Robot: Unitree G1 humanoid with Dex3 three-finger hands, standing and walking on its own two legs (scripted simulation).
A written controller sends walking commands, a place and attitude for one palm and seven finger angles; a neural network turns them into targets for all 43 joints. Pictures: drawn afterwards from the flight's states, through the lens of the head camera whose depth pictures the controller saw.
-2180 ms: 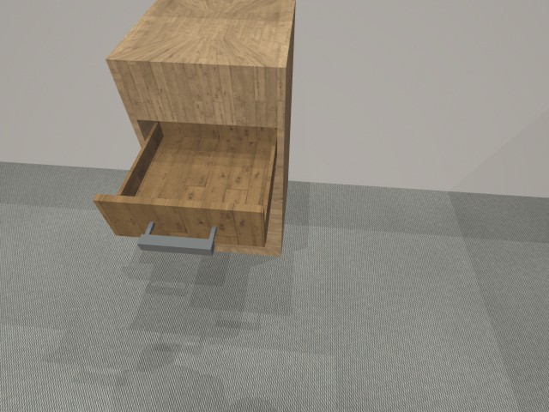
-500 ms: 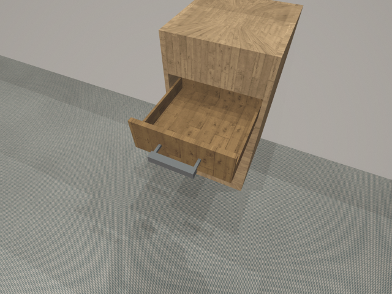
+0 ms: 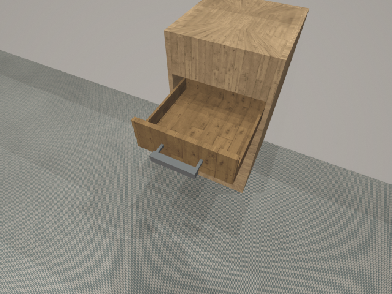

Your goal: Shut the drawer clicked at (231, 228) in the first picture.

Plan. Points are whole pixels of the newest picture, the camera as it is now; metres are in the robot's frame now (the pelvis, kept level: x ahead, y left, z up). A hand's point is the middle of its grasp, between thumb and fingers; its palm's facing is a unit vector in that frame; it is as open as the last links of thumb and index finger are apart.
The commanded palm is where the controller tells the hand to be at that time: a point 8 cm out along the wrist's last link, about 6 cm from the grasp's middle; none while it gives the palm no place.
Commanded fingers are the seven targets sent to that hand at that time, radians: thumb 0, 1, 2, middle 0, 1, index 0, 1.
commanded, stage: turn to face it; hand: left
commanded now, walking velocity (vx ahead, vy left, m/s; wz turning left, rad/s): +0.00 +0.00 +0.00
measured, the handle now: (177, 159) +0.54 +0.10 -0.17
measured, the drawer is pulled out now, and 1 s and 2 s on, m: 0.30 0.30 0.30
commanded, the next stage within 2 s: take the last steps up to it in 0.82 s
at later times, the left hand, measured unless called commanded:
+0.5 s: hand out of the picture +0.06 +0.18 -0.18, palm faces -0.05 -0.96 -0.29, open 7.4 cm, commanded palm none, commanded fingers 0.00 0.90 0.90 -0.20 -0.30 -0.20 -0.30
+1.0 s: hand out of the picture +0.11 +0.15 -0.18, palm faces -0.24 -0.95 -0.22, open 7.4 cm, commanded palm none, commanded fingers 0.00 0.90 0.90 -0.20 -0.30 -0.20 -0.30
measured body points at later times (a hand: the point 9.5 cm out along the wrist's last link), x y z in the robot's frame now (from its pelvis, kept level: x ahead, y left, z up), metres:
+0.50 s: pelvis -0.02 -0.03 -0.02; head +0.03 -0.06 +0.43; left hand +0.06 +0.23 -0.15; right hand -0.03 -0.26 -0.19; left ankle -0.03 +0.13 -0.73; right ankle -0.05 -0.10 -0.74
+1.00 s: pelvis -0.01 -0.02 -0.01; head +0.05 -0.04 +0.44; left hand +0.13 +0.20 -0.16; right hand -0.01 -0.27 -0.16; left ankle +0.03 +0.13 -0.74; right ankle -0.07 -0.11 -0.71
